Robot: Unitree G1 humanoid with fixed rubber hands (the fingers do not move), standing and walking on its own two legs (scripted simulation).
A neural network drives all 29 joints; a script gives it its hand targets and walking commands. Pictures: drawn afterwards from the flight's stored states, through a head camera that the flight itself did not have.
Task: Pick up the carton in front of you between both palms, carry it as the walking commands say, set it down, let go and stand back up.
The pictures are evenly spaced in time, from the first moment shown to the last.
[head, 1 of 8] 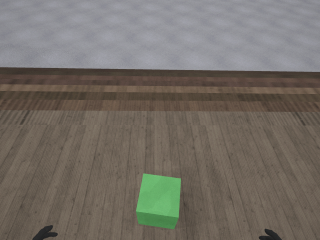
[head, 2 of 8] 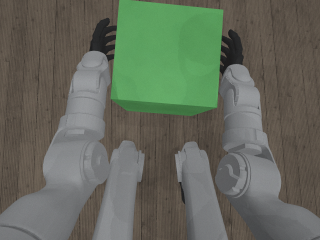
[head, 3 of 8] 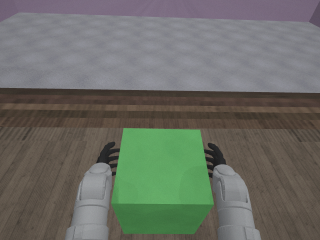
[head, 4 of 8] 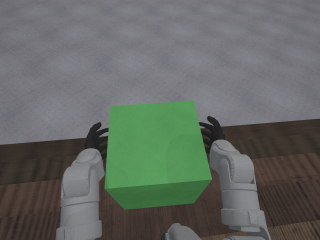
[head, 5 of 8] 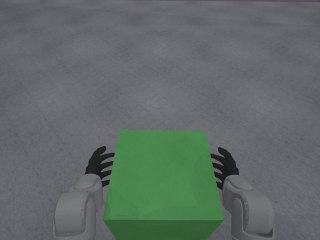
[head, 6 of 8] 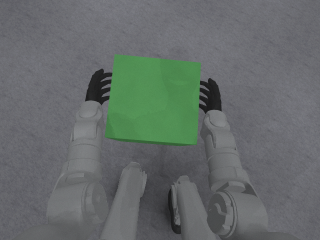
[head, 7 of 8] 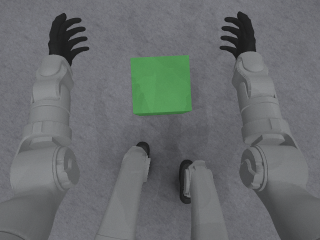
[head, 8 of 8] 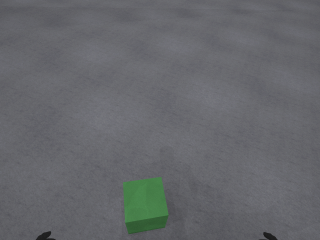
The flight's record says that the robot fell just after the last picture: no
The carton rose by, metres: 0.68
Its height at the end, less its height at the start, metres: -1.12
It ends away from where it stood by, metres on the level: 4.70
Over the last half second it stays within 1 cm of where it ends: yes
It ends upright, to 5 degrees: yes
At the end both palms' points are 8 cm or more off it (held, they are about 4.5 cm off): yes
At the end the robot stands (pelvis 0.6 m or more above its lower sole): yes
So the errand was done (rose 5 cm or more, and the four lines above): yes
